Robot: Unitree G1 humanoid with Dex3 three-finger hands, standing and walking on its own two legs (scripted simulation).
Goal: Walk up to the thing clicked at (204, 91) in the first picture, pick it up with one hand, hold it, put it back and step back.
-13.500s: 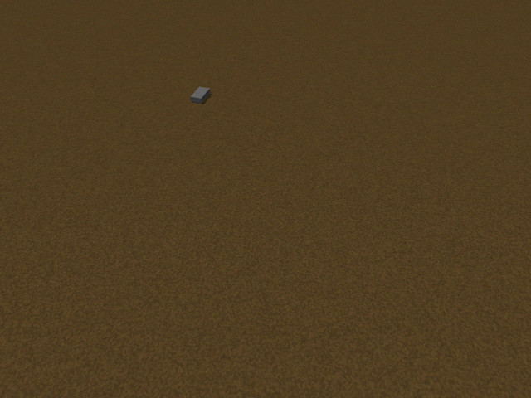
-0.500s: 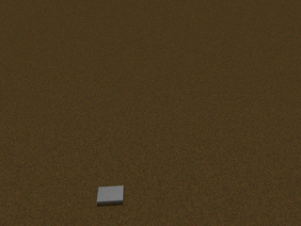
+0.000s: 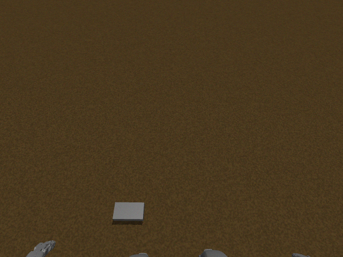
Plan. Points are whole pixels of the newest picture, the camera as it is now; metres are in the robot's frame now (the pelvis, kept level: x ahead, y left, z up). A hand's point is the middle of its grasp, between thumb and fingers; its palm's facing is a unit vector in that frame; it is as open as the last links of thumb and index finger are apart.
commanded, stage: walk up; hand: left
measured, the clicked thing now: (129, 211) +0.41 +0.23 -0.74
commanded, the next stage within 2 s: stand in 1.26 s
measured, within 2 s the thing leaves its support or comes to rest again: neither
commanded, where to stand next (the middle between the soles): +0.02 +0.00 m, yaw -2 degrees
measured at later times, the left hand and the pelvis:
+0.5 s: hand out of the picture +0.08 +0.25 -0.13, palm faces -0.05 -0.94 -0.33, open 7.4 cm; pelvis -0.02 +0.01 +0.02, yaw -3 degrees
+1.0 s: hand out of the picture +0.06 +0.26 -0.13, palm faces -0.05 -0.94 -0.35, open 7.4 cm; pelvis -0.01 +0.00 +0.03, yaw -3 degrees
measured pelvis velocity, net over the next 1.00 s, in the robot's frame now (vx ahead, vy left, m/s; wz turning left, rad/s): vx -0.01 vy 0.00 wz -0.05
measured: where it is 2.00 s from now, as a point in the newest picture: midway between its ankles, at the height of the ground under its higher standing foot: outside the picture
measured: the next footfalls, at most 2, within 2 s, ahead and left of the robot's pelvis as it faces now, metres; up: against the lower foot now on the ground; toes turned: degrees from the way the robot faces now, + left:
right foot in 0.16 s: +0.02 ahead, -0.12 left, +0.00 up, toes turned -2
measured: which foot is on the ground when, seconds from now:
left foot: down 0.00-1.00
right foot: up 0.00-0.14, down 0.16-1.00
